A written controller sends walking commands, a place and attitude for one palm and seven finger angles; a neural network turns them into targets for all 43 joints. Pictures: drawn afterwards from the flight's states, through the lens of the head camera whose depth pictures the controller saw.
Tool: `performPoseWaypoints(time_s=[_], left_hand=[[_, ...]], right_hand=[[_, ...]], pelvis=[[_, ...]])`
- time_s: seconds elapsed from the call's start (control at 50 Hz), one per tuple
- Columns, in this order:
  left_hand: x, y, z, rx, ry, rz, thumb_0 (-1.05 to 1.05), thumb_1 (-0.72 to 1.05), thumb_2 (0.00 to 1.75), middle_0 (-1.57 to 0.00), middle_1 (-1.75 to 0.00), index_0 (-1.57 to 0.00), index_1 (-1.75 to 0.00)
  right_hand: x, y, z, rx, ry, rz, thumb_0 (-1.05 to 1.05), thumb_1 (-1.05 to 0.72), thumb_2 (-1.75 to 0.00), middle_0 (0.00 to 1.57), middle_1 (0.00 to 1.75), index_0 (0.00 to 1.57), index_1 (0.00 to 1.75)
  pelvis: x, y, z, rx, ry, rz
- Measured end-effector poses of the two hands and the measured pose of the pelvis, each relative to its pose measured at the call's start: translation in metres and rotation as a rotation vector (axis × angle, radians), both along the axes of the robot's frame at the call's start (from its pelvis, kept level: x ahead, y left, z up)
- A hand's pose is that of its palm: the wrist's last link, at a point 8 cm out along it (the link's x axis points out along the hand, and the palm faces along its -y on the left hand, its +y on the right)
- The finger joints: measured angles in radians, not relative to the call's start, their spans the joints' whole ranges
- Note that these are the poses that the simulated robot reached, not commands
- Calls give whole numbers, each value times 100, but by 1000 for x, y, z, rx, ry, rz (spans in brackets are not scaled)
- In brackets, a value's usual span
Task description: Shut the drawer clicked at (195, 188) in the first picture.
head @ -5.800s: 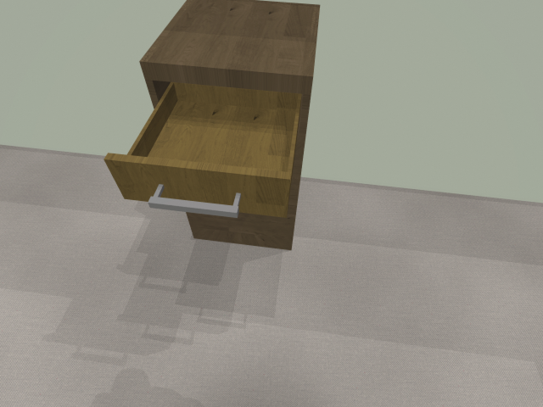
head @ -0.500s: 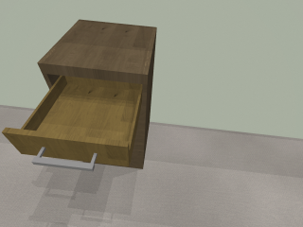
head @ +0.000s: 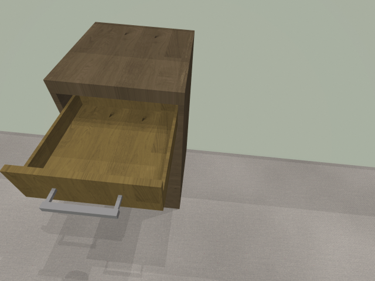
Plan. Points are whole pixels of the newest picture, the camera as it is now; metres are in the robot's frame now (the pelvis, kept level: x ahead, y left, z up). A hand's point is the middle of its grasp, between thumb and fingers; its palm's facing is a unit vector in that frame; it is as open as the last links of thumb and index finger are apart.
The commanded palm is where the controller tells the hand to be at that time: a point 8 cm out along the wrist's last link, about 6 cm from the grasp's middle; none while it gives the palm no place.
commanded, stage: look again from close up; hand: left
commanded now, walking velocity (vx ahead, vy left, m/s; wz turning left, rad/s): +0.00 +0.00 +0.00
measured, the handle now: (83, 202) +0.30 +0.28 -0.07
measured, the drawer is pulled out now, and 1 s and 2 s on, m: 0.30 0.30 0.30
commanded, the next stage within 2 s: shuffle to correct the standing spot in 0.54 s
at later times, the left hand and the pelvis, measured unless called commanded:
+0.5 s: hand out of the picture -0.02 +0.14 -0.18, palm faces +0.02 -0.99 -0.14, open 7.4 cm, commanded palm none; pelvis +0.01 -0.01 +0.00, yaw +0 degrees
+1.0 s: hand out of the picture -0.01 +0.17 -0.19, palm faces +0.09 -0.97 -0.21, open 7.4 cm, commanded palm none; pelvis -0.01 -0.01 -0.01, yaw +1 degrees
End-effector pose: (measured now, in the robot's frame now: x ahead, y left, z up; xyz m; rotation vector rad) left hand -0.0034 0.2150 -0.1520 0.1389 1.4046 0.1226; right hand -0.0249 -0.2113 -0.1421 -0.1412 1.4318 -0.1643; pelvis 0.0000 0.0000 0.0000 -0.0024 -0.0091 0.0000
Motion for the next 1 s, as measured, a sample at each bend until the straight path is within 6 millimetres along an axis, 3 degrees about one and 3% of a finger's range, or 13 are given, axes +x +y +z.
performPoseWaypoints(time_s=[0.46, 0.74, 0.88, 1.0], left_hand=[[-17, -24, -1, -30, 42, 21, 0, 91, 89, -20, -30, -20, -30], [-15, -30, 1, -17, 28, 34, 0, 91, 89, -20, -30, -20, -30], [-14, -19, 2, 15, -2, 60, 0, 91, 89, -20, -30, -20, -30], [-19, 7, -3, 46, -18, 90, 0, 91, 89, -20, -30, -20, -30]], right_hand=[[2, -10, 0, 2, 8, -1, 0, -90, -90, 20, 30, 20, 30], [9, -17, -2, 11, -3, 5, 0, -90, -90, 20, 30, 20, 30], [14, -23, -5, 7, -4, 21, 0, -90, -90, 20, 30, 20, 30], [30, -25, -2, -30, -45, 45, 0, -91, -90, 20, 30, 20, 30]], pelvis=[[5, -11, 1, 2, 5, 1], [6, -19, 1, 2, 4, 4], [0, -18, -3, -2, 14, 14], [-6, -5, -8, -3, 20, 24]])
